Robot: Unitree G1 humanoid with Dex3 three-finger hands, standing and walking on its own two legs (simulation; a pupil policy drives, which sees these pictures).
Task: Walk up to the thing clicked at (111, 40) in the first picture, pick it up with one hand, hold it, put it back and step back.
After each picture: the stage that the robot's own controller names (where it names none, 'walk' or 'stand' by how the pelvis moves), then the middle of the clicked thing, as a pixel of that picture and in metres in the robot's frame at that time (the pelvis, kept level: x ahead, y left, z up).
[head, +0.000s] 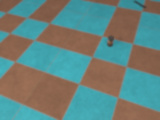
stand; (110, 41) +1.37 -0.33 -0.72
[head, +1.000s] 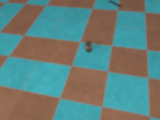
walk; (88, 46) +1.28 +0.00 -0.70
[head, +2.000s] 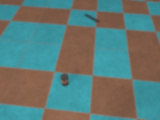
walk; (64, 80) +0.82 +0.17 -0.70
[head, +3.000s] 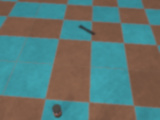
walk; (57, 111) +0.53 +0.18 -0.70
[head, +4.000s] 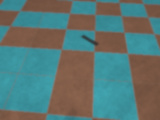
stand; out of the picture +0.44 +0.18 -0.72
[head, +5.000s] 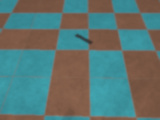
stand; out of the picture +0.43 +0.20 -0.72
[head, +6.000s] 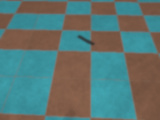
stand; out of the picture +0.43 +0.20 -0.73
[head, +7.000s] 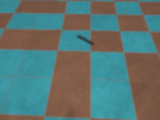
stand; out of the picture +0.42 +0.20 -0.73
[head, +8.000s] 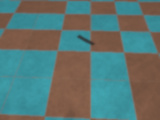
go down; out of the picture +0.42 +0.20 -0.73
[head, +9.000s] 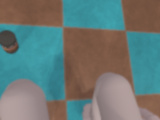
go down; (9, 42) +0.51 +0.24 -0.31
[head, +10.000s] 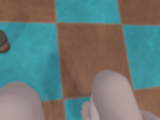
approach; out of the picture +0.49 +0.26 -0.29
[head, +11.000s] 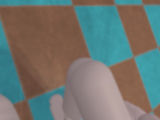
close in; out of the picture +0.47 +0.31 -0.23
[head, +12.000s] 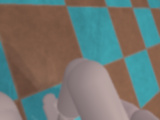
close; out of the picture +0.47 +0.32 -0.24
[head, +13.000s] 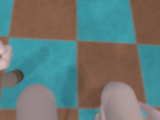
hold; (13, 77) +0.38 +0.29 -0.30
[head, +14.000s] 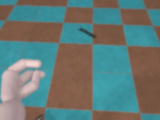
close; out of the picture +0.45 +0.29 -0.69
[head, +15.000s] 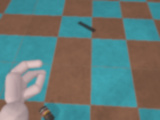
close; (46, 114) +0.48 +0.26 -0.70
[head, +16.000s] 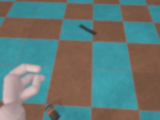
hold; (52, 113) +0.51 +0.23 -0.70
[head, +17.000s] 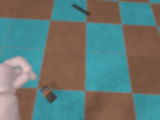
crouch; (48, 94) +0.54 +0.21 -0.67
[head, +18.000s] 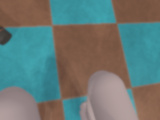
lower; out of the picture +0.60 +0.25 -0.33
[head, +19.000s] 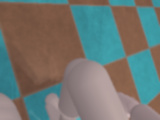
lower; out of the picture +0.57 +0.32 -0.27
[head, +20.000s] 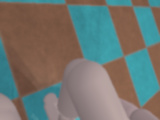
lower; out of the picture +0.58 +0.32 -0.27
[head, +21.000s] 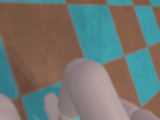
lower; out of the picture +0.59 +0.31 -0.27
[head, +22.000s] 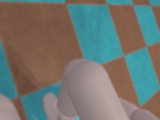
lower; out of the picture +0.60 +0.31 -0.27
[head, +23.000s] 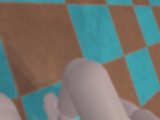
loosen; out of the picture +0.61 +0.30 -0.27
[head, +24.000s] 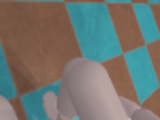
rise; out of the picture +0.62 +0.30 -0.27
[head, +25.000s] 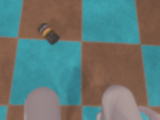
walk; (48, 34) +0.66 +0.17 -0.41
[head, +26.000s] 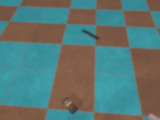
stand; (70, 105) +0.59 +0.09 -0.69
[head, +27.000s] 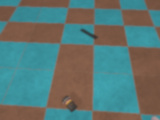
stand; (69, 103) +0.61 +0.10 -0.69
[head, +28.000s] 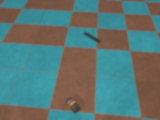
stand; (73, 105) +0.61 +0.08 -0.73
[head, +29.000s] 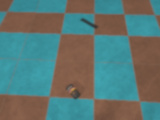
walk; (73, 91) +0.64 +0.08 -0.73
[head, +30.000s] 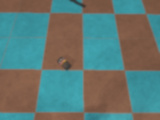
walk; (64, 63) +0.84 +0.14 -0.73
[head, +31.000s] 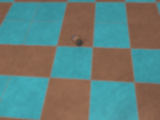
walk; (77, 40) +1.17 +0.11 -0.72
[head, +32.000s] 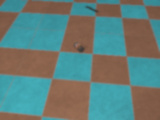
stand; (79, 47) +1.31 +0.05 -0.74
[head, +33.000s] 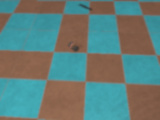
stand; (73, 46) +1.30 +0.08 -0.75
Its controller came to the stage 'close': yes
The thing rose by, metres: 0.13
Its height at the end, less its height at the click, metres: -0.02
